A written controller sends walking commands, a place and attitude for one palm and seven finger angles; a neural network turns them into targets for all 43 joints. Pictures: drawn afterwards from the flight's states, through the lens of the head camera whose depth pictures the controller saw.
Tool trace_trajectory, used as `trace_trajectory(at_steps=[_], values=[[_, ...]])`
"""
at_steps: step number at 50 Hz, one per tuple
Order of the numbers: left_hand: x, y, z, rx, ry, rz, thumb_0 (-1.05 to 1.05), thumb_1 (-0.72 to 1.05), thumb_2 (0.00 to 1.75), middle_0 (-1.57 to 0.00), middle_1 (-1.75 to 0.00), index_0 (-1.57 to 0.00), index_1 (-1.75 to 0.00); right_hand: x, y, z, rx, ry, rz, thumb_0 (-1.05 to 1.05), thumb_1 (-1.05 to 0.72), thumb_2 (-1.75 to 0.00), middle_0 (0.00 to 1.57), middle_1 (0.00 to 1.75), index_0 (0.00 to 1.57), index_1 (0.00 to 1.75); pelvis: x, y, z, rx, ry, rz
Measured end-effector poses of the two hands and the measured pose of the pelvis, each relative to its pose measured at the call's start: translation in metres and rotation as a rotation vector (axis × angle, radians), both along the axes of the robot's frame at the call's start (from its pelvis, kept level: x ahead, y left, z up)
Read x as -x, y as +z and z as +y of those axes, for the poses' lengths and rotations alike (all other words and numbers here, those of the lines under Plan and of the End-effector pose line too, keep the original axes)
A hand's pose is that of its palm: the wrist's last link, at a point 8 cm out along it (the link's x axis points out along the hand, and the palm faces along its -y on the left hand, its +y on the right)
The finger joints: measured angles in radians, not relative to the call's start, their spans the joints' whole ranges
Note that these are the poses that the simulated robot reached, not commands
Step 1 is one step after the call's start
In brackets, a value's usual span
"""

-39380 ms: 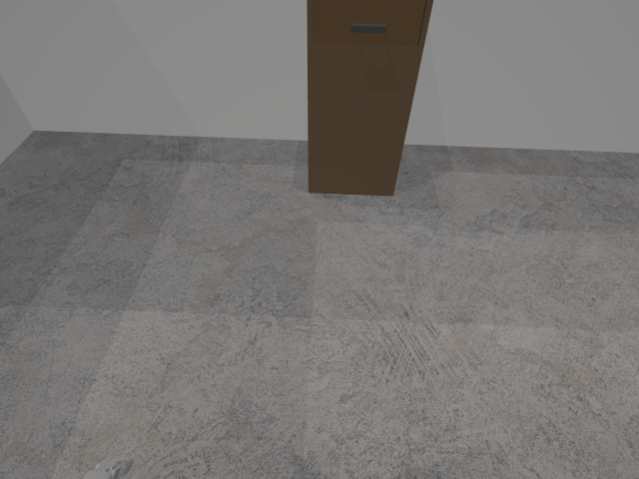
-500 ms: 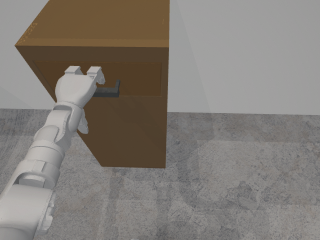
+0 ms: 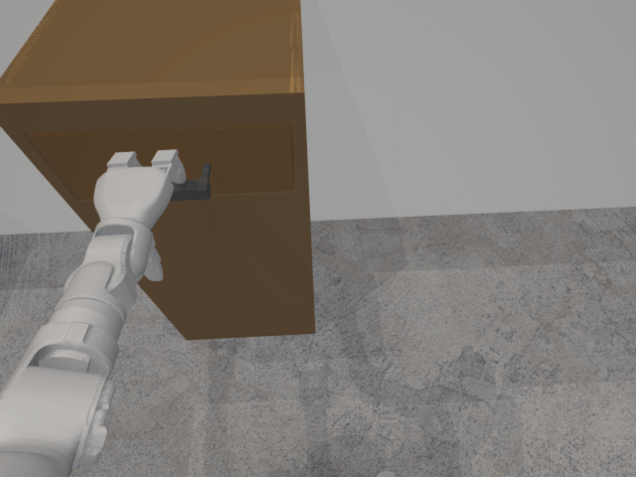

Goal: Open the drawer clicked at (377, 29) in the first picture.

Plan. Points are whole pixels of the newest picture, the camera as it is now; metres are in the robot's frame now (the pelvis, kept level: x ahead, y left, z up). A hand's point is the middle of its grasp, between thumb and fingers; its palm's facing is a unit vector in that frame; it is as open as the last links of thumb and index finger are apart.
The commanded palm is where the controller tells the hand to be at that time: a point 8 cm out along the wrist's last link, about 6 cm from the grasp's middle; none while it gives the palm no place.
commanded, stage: lower the fingers behind the handle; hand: left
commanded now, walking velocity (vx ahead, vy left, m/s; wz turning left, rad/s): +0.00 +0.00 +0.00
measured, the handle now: (171, 180) +0.53 +0.23 +0.03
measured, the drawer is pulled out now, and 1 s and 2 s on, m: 0.00 0.00 0.00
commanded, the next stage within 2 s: lift the hand off the handle in 0.78 s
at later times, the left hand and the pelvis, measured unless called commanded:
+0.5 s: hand (153, 216) +0.45 +0.23 +0.04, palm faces +0.01 +0.02 -1.00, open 13.9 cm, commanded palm +0.42 +0.24 +0.06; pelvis -0.02 +0.00 -0.01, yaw +0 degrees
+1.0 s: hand (153, 218) +0.45 +0.23 +0.04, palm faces +0.02 +0.02 -1.00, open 14.1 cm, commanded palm +0.42 +0.23 +0.06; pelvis -0.02 +0.00 -0.01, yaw +0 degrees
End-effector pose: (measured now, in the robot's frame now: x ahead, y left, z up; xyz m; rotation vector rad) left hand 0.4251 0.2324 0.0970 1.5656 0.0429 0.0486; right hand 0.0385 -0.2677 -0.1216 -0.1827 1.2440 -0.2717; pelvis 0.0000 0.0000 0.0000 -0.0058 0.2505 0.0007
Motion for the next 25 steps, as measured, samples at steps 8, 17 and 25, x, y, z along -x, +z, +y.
trace_trajectory(at_steps=[8,17,25], values=[[-0.002,-0.001,-0.002,-0.005,0.022,-0.017,0.0,-0.49,0.3,-0.3,-1.24,-0.31,-1.25,-0.01,0.003,-0.004,0.017,0.014,-0.026,0.01,-0.91,-0.89,0.2,0.3,0.2,0.3,0.003,-0.002,0.0,0.001,0.005,0.008],[-0.002,-0.001,-0.003,-0.019,0.036,-0.001,0.0,-0.49,0.3,-0.29,-1.22,-0.28,-1.27,-0.013,0.003,-0.001,0.015,0.026,-0.053,0.01,-0.91,-0.89,0.2,0.3,0.2,0.3,0.009,-0.004,0.0,0.0,0.003,0.013],[-0.002,-0.002,-0.003,-0.025,0.03,-0.006,0.0,-0.49,0.3,-0.29,-1.24,-0.26,-1.29,-0.002,-0.003,0.001,0.014,0.035,-0.029,0.01,-0.91,-0.89,0.2,0.3,0.2,0.3,0.015,-0.008,-0.001,0.0,0.006,0.029]])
